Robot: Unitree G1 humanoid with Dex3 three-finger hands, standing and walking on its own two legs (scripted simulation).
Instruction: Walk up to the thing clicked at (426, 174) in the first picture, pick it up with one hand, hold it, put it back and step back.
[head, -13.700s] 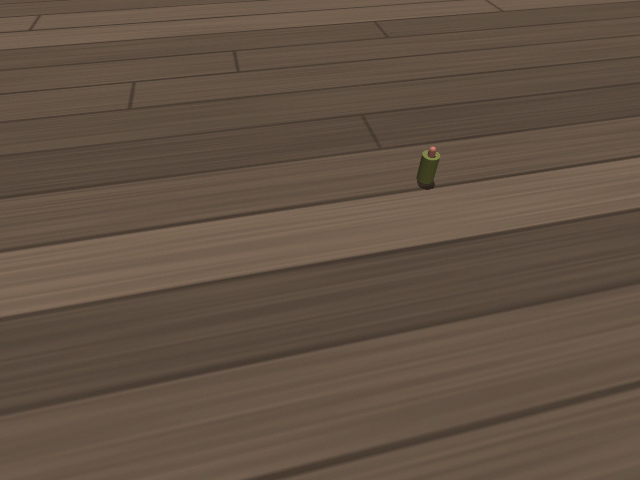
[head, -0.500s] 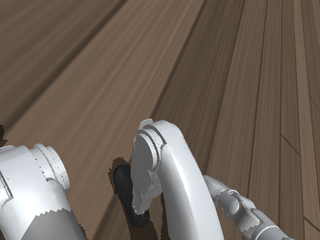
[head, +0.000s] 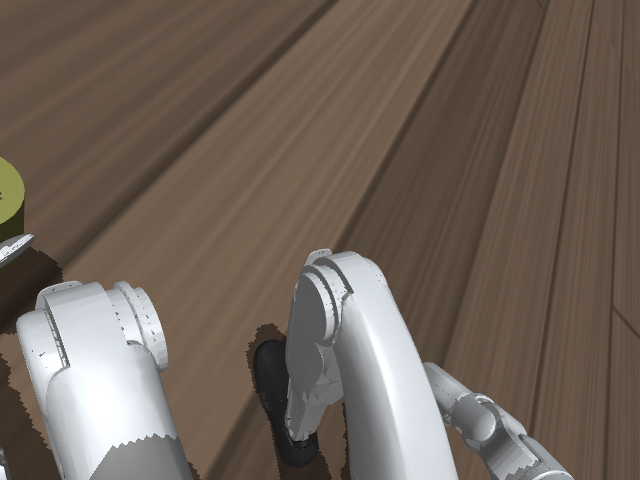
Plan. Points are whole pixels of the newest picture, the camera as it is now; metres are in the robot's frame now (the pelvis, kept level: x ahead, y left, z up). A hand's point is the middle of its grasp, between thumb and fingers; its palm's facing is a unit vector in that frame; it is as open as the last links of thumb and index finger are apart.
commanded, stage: settle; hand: left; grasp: from the side
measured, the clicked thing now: out of the picture +0.41 +0.28 -0.14
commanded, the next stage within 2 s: lift in 1.40 s
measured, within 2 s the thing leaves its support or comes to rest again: neither
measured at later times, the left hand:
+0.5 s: hand out of the picture +0.39 +0.30 -0.02, palm faces +0.30 -0.95 -0.04, open 11.6 cm
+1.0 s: hand out of the picture +0.40 +0.29 +0.04, palm faces +0.29 -0.96 -0.04, open 11.7 cm
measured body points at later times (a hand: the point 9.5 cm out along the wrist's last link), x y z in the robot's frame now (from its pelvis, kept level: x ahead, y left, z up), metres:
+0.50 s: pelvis +0.01 -0.01 +0.03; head +0.18 +0.12 +0.43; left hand +0.36 +0.35 -0.01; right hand +0.22 -0.24 -0.06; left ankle +0.08 +0.13 -0.25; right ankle +0.14 -0.13 -0.25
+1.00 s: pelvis +0.02 -0.03 +0.06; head +0.21 +0.06 +0.46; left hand +0.38 +0.34 +0.05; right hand +0.22 -0.26 -0.06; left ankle +0.08 +0.13 -0.25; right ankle +0.14 -0.13 -0.25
